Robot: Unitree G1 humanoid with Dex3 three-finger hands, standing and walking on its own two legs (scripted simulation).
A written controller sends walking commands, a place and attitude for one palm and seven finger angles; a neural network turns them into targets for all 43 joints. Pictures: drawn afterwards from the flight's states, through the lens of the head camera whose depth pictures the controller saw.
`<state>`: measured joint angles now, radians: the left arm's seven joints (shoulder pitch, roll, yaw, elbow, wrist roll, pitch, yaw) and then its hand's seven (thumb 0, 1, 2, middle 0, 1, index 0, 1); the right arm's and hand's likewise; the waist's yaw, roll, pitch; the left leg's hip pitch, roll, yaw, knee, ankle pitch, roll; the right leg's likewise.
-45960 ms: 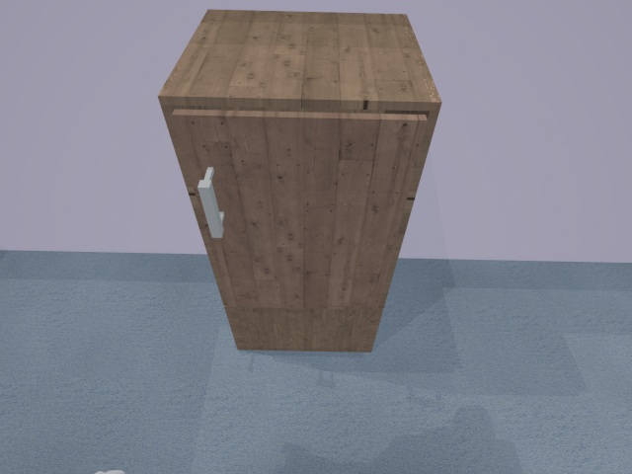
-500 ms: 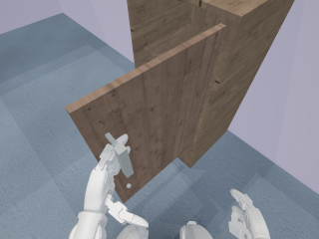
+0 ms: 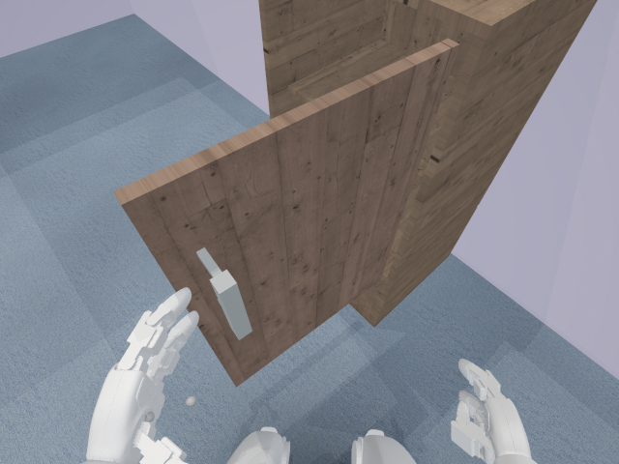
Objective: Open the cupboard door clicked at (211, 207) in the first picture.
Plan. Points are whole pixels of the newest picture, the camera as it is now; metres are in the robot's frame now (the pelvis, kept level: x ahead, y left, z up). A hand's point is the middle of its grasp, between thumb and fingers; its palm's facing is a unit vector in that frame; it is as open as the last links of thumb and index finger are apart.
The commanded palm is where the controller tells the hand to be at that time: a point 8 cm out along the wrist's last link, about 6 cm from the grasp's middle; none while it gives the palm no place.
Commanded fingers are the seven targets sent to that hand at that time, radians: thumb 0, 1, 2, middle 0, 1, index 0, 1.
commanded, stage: slide the hand sideways off the handle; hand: left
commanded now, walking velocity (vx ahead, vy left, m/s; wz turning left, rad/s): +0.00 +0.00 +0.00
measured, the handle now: (224, 295) +0.30 +0.13 +0.07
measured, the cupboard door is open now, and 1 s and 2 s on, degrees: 85 85 85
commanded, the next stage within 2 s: draw the hand back to the body in 0.22 s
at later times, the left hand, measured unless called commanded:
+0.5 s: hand (139, 417) +0.16 +0.18 +0.08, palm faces -0.02 -1.00 -0.04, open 16.3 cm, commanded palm +0.13 +0.24 +0.10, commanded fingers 0.00 -0.50 0.30 -0.15 -0.30 -0.15 -0.30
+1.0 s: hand (46, 379) +0.18 +0.23 +0.15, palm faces +0.22 -0.92 -0.33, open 15.1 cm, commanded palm +0.14 +0.28 +0.19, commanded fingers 0.00 0.03 0.52 -0.17 -0.30 -0.17 -0.30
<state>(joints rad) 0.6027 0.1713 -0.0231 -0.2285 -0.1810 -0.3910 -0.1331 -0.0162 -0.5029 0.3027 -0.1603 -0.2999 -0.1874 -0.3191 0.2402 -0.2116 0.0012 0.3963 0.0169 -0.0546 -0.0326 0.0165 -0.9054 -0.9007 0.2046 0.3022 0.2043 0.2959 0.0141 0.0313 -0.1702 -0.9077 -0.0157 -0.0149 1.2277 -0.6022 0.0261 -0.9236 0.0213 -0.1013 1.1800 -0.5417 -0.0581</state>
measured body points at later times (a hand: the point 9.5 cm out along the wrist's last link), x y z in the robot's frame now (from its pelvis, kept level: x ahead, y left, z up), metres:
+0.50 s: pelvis -0.01 +0.00 +0.00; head +0.03 +0.01 +0.45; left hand +0.16 +0.23 +0.09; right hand +0.18 -0.22 -0.06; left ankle +0.00 +0.10 -0.64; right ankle +0.02 -0.09 -0.64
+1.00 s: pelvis +0.01 +0.02 +0.06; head +0.00 +0.01 +0.51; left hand +0.16 +0.28 +0.17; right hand +0.19 -0.20 +0.00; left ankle +0.00 +0.10 -0.64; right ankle +0.02 -0.09 -0.64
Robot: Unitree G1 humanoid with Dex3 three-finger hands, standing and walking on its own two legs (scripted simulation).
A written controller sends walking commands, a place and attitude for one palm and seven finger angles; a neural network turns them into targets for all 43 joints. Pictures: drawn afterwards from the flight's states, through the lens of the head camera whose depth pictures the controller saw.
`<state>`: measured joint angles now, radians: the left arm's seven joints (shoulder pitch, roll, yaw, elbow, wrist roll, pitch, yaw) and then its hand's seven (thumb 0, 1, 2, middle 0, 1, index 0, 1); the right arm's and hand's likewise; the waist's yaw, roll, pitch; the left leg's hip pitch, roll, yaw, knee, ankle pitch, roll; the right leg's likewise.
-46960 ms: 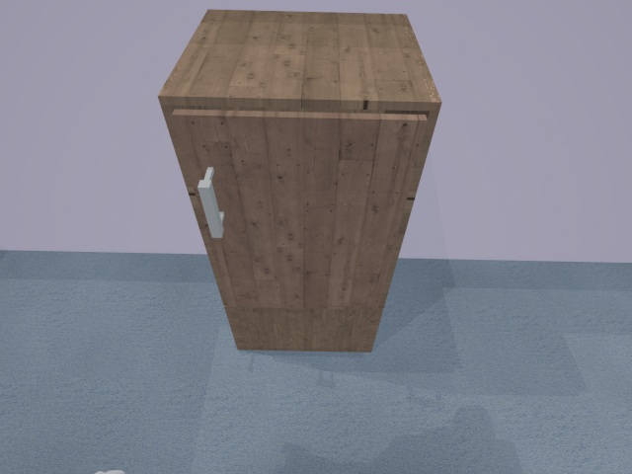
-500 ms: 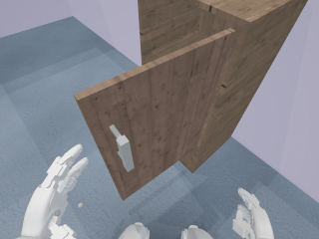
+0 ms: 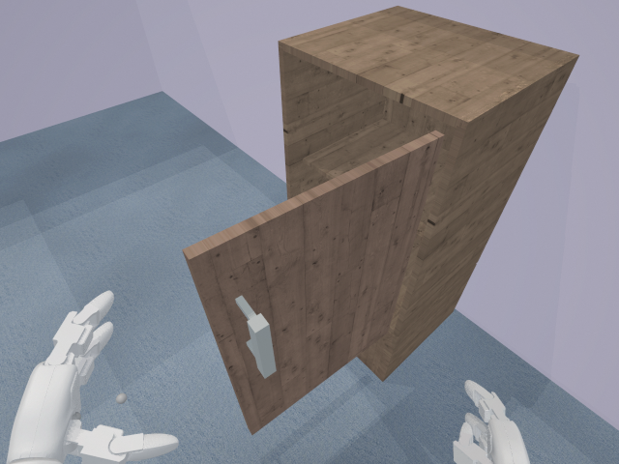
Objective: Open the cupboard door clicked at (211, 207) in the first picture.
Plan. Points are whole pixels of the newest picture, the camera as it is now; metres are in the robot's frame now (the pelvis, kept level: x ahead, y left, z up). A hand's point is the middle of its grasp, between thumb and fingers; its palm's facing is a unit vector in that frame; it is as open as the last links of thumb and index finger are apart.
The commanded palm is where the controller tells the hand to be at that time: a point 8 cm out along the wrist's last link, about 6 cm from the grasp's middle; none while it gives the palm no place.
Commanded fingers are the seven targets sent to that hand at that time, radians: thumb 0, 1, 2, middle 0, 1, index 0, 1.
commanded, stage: draw the hand back to the body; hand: left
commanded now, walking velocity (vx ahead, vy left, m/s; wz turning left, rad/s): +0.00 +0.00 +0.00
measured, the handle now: (255, 337) +0.29 +0.11 +0.01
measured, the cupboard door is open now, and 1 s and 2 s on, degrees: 85 85 85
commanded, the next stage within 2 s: step back with the hand held close in 0.90 s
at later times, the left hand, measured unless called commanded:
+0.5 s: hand (56, 310) +0.20 +0.25 +0.19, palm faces +0.43 -0.81 -0.40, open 9.3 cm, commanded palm +0.16 +0.30 +0.21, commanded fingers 0.00 0.90 0.90 -0.20 -0.30 -0.20 -0.30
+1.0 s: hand (64, 313) +0.20 +0.24 +0.20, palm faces +0.45 -0.81 -0.38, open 7.4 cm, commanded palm +0.15 +0.28 +0.22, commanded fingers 0.00 0.90 0.90 -0.20 -0.30 -0.20 -0.30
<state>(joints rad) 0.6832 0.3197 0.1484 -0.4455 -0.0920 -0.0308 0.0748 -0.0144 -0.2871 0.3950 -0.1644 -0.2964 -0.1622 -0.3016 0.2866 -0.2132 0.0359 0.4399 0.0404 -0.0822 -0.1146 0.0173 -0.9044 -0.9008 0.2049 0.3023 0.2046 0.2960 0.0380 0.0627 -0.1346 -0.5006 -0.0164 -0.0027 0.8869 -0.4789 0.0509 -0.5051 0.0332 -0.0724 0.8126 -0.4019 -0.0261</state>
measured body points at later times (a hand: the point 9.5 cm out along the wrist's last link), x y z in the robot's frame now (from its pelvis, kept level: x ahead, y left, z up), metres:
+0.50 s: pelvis +0.02 +0.00 +0.04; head -0.01 -0.02 +0.49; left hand +0.17 +0.30 +0.21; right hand +0.20 -0.22 -0.04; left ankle -0.01 +0.08 -0.70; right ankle +0.01 -0.11 -0.70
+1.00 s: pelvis +0.01 -0.02 +0.04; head -0.02 -0.04 +0.49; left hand +0.17 +0.28 +0.22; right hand +0.19 -0.25 -0.04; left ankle -0.01 +0.08 -0.70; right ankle +0.01 -0.11 -0.70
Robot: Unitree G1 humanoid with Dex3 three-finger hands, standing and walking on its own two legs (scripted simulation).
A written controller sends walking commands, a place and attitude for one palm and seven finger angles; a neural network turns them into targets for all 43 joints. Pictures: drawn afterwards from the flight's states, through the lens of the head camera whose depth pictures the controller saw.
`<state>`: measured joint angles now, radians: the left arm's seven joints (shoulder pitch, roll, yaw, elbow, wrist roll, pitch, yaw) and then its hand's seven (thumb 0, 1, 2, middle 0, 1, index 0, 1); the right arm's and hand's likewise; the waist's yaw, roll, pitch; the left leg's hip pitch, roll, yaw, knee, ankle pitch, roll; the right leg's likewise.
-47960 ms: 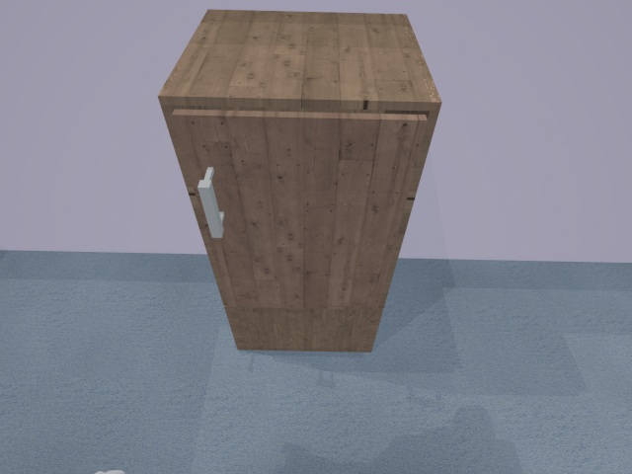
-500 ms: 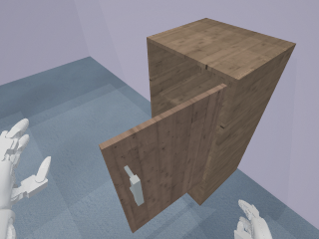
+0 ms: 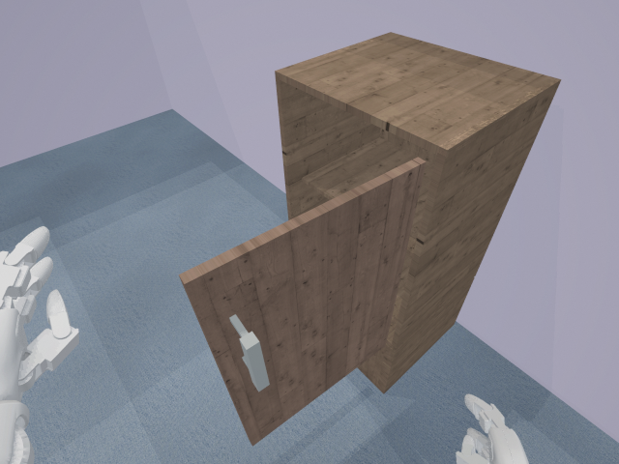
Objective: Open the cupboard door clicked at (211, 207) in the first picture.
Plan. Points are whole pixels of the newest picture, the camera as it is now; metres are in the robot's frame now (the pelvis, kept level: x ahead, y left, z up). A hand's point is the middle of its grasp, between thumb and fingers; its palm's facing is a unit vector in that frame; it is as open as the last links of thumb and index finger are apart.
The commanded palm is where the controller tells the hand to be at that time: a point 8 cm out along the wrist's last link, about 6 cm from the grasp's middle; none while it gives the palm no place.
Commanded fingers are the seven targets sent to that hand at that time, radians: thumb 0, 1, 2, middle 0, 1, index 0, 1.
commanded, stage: step back with the hand held close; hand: left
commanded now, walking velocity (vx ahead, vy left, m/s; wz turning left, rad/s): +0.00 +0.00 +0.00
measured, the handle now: (248, 353) +0.28 +0.14 -0.03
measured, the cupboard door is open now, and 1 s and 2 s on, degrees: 85 85 85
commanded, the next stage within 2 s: stop stepping back and stand still in 1.34 s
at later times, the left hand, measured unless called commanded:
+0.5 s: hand (49, 348) +0.17 +0.28 +0.16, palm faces +0.36 -0.78 -0.51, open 7.4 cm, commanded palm +0.11 +0.32 +0.17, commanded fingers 0.00 0.90 0.90 -0.20 -0.30 -0.20 -0.30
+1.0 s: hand out of the picture +0.10 +0.29 +0.16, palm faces +0.45 -0.78 -0.43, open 7.4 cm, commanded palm +0.03 +0.34 +0.17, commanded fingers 0.00 0.90 0.90 -0.20 -0.30 -0.20 -0.30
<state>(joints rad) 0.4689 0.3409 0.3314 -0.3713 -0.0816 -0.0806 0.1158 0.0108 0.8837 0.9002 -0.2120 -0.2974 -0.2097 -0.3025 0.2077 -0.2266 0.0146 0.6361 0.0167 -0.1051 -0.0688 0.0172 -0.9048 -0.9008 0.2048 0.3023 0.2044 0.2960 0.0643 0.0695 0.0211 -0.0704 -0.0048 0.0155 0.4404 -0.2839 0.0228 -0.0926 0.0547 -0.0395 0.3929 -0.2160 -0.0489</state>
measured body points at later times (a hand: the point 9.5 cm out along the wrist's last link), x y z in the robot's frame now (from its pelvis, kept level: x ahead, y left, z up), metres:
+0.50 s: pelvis -0.04 +0.02 +0.00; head -0.03 +0.02 +0.44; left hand +0.14 +0.32 +0.18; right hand +0.12 -0.24 -0.08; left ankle -0.02 +0.10 -0.74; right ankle +0.01 -0.09 -0.74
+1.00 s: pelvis -0.11 +0.04 -0.03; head -0.09 +0.06 +0.42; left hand +0.07 +0.33 +0.18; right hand +0.04 -0.21 -0.10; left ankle -0.02 +0.10 -0.74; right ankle +0.00 -0.08 -0.74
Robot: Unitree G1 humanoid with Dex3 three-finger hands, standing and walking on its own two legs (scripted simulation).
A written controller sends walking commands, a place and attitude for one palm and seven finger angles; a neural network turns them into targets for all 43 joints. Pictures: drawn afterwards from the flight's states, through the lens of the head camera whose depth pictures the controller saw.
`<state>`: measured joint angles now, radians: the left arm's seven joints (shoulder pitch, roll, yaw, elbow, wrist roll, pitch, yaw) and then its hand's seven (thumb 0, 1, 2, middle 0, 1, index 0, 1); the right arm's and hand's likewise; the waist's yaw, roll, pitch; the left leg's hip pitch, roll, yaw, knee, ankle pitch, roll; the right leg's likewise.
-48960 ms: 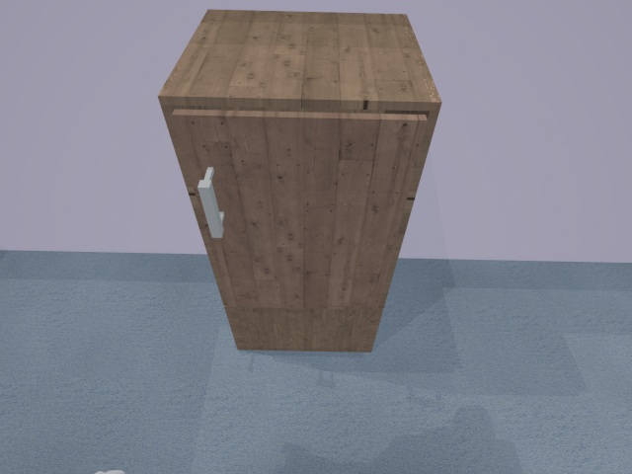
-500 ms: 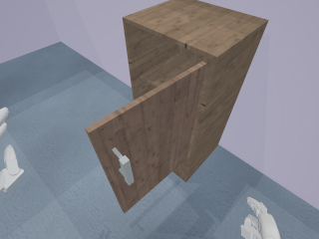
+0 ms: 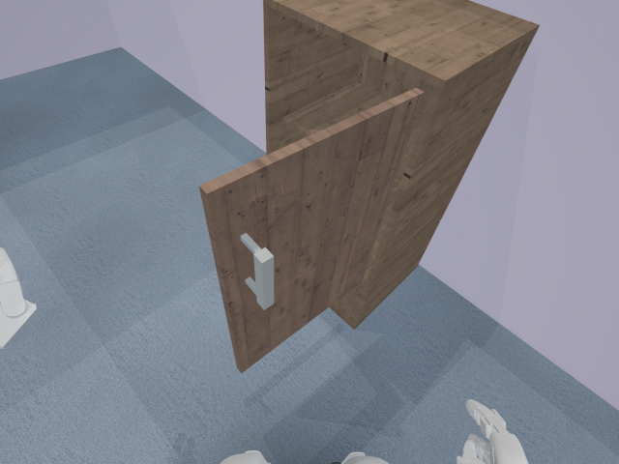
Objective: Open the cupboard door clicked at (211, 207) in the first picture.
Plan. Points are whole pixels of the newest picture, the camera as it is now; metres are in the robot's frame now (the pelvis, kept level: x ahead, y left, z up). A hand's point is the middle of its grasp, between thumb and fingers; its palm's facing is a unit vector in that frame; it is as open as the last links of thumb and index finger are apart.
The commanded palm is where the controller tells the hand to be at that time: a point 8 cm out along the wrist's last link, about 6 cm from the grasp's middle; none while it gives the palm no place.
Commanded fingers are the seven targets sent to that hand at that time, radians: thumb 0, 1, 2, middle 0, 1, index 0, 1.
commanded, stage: step back with the hand held close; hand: left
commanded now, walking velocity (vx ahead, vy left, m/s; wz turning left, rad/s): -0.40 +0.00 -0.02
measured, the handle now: (256, 272) +0.39 +0.09 -0.01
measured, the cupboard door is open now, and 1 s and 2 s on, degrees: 85 85 85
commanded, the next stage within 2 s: stop stepping back and stand still in 0.34 s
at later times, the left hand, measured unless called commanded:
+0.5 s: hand (62, 415) +0.13 +0.19 +0.19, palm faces +0.19 -0.84 -0.50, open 7.4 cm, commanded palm +0.08 +0.25 +0.20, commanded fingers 0.00 0.90 0.90 -0.20 -0.30 -0.20 -0.30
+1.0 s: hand out of the picture +0.08 +0.24 +0.18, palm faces +0.40 -0.84 -0.36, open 7.4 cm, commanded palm +0.03 +0.27 +0.20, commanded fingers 0.00 0.90 0.90 -0.20 -0.30 -0.20 -0.30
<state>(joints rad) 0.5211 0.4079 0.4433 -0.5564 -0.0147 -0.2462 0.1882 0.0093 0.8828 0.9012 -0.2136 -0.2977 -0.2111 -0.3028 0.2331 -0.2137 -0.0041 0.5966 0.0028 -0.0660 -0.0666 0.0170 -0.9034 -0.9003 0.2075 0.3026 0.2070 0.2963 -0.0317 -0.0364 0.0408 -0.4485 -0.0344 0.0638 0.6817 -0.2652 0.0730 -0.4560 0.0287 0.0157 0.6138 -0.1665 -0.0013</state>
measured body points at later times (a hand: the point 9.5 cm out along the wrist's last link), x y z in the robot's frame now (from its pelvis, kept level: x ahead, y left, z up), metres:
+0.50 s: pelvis -0.10 -0.03 +0.02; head -0.07 -0.01 +0.46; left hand +0.11 +0.23 +0.22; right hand +0.05 -0.28 -0.06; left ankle +0.02 +0.06 -0.70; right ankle -0.20 -0.13 -0.72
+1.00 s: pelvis -0.15 -0.01 +0.01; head -0.17 +0.01 +0.46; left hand +0.06 +0.28 +0.20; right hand -0.04 -0.27 -0.07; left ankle -0.07 +0.07 -0.72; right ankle -0.20 -0.13 -0.71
